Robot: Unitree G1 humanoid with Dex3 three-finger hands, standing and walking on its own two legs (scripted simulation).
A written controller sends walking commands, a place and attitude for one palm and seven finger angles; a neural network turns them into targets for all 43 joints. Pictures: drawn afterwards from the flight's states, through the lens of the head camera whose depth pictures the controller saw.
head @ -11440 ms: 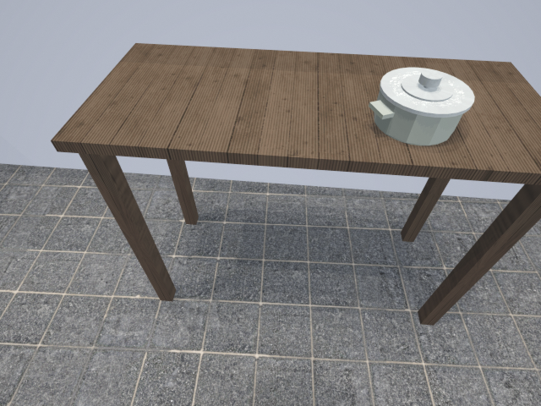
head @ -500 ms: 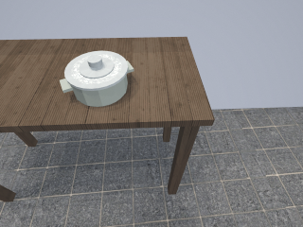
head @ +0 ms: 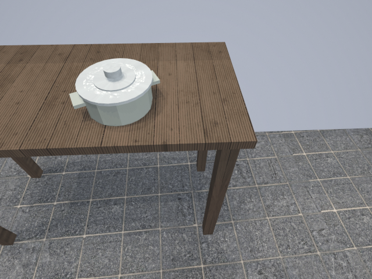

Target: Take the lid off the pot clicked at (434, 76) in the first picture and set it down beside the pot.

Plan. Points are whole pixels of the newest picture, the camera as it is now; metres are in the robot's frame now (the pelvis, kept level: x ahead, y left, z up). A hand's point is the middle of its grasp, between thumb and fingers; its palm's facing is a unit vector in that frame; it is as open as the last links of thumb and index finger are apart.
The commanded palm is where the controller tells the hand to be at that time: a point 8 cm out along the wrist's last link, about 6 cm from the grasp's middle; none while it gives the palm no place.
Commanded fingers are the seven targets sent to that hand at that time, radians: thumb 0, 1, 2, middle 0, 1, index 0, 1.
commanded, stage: look again from close up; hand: left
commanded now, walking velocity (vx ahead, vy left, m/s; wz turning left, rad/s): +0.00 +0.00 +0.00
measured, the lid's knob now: (112, 70) +0.54 +0.21 +0.16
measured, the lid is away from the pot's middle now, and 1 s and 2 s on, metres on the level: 0.00 0.00 0.00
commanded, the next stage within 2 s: shuffle to correct the standing spot in 0.08 s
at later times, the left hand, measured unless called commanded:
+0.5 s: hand out of the picture +0.05 +0.21 -0.18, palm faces +0.06 -0.98 -0.21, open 7.4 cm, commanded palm none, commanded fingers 0.00 0.90 0.90 -0.20 -0.30 -0.20 -0.30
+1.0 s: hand (116, 254) +0.20 +0.19 -0.17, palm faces +0.08 -0.96 -0.26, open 7.4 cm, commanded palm none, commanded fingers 0.00 0.90 0.90 -0.20 -0.30 -0.20 -0.30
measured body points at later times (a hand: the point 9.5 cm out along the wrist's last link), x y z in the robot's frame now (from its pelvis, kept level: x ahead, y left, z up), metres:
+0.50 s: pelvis +0.03 +0.02 +0.00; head +0.05 +0.03 +0.44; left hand +0.05 +0.26 -0.16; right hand +0.00 -0.22 -0.15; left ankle -0.04 +0.10 -0.73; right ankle +0.04 -0.12 -0.71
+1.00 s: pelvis +0.12 +0.00 -0.01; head +0.20 -0.01 +0.44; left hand +0.20 +0.24 -0.15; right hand +0.20 -0.24 -0.17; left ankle +0.09 +0.16 -0.67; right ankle +0.18 -0.09 -0.73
